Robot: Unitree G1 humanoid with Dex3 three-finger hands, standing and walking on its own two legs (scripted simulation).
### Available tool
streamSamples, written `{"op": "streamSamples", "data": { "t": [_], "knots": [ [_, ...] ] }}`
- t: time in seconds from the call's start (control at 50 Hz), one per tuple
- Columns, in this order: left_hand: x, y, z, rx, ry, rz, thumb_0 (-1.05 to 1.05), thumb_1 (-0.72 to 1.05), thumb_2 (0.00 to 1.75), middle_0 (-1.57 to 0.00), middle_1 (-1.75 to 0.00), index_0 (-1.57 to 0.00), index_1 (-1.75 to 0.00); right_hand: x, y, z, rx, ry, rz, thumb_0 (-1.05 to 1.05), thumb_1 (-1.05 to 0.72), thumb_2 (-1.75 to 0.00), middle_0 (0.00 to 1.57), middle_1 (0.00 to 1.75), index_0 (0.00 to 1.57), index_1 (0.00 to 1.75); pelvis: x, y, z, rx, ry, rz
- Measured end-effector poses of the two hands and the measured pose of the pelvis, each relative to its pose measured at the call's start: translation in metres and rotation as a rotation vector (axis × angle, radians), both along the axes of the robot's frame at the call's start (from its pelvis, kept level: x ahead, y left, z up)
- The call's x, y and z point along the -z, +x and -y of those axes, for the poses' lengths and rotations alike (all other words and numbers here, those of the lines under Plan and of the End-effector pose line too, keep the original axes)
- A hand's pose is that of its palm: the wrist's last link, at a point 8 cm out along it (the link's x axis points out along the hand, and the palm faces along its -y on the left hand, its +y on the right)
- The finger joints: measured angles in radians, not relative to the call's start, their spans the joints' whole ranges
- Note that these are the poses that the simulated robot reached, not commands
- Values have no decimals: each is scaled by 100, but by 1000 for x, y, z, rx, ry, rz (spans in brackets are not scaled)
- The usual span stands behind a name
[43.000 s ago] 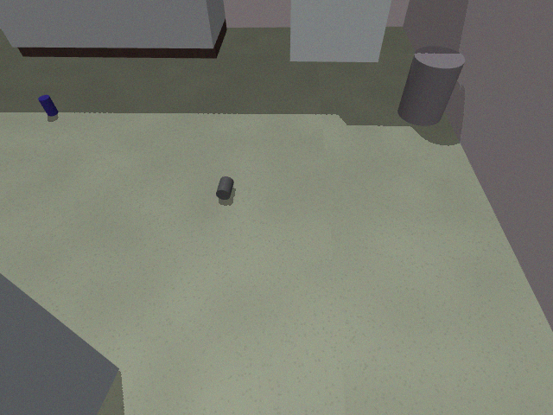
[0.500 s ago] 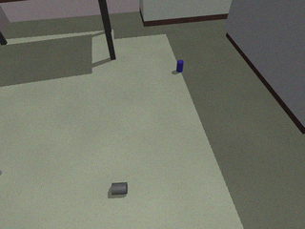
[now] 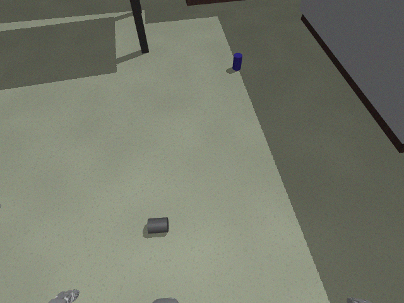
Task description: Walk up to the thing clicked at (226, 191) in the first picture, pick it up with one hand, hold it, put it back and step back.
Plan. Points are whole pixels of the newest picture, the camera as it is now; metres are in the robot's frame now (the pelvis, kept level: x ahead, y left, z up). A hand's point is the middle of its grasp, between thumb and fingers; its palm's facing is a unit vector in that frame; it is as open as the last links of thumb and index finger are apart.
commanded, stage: step back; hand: left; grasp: from above
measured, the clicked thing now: (158, 225) +0.51 +0.24 -0.73
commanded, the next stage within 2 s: none
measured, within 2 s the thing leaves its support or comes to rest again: neither
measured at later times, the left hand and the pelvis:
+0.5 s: hand out of the picture +0.03 +0.27 -0.17, palm faces -0.11 -0.91 -0.39, open 7.4 cm; pelvis -0.10 +0.01 -0.02, yaw -6 degrees
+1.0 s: hand out of the picture -0.11 +0.30 -0.16, palm faces -0.01 -0.92 -0.38, open 7.4 cm; pelvis -0.24 +0.03 -0.01, yaw -1 degrees
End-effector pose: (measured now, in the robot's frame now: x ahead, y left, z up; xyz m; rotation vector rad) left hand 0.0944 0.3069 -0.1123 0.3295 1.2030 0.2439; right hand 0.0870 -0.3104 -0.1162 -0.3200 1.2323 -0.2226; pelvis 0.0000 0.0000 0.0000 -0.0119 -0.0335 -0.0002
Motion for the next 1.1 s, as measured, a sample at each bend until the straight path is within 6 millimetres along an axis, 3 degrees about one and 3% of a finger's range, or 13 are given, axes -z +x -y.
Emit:
{"op": "streamSamples", "data": {
  "t": [0.14, 0.26, 0.38, 0.5, 0.62, 0.76, 0.86, 0.98, 1.1],
  "knots": [
    [18, 13, -32, 50, 15, 59, 1, 90, 90, -20, -30, -20, -30, 1, -39, -11, 2, -64, -19, 0, -91, -90, 21, 30, 20, 30, 18, -23, -27, -2, 4, -12],
    [17, 3, -32, 71, 6, 64, 1, 91, 90, -20, -30, -20, -30, -8, -79, -27, 10, -70, -68, 0, -90, -90, 21, 30, 20, 30, 9, -46, -30, 18, -5, -15],
    [17, -33, -21, 117, -3, 6, 1, 91, 90, -20, -30, -20, -30, -6, -97, -29, 33, -56, 8, 0, -90, -90, 21, 30, 20, 30, 8, -70, -28, 63, -4, -12],
    [17, -71, -7, 134, 21, 1, 1, 91, 90, -20, -30, -20, -30, 13, -118, -12, 37, -24, 61, 0, -90, -90, 21, 30, 20, 30, 20, -102, -14, 97, 6, -1],
    [-4, -116, 5, 107, 25, 12, 1, 90, 90, -21, -30, -20, -30, 13, -145, -3, 57, -3, 46, 0, -90, -90, 21, 30, 20, 30, 9, -129, -8, 80, 30, 7],
    [-16, -139, -4, 92, 47, 100, 1, 90, 90, -21, -30, -20, -30, 10, -184, -5, 1, -26, -5, 0, -90, -90, 21, 30, 20, 30, 6, -164, -13, 37, 31, -7],
    [-2, -162, -22, 85, 29, 140, 1, 90, 90, -21, -30, -20, -30, 10, -207, -17, -42, -52, 1, 0, -91, -90, 21, 30, 20, 30, 17, -197, -25, -2, 21, 0],
    [6, -207, -32, 53, 8, 85, 1, 90, 90, -20, -30, -20, -30, -9, -238, -33, -55, -50, 33, 0, -90, -90, 21, 30, 20, 30, 9, -232, -30, 14, 2, 11],
    [8, -262, -32, 57, 6, 27, 1, 91, 90, -20, -30, -20, -30, -20, -258, -31, -49, -62, 104, 0, -90, -90, 21, 30, 20, 30, 5, -269, -26, 54, -9, 2]
  ]
}}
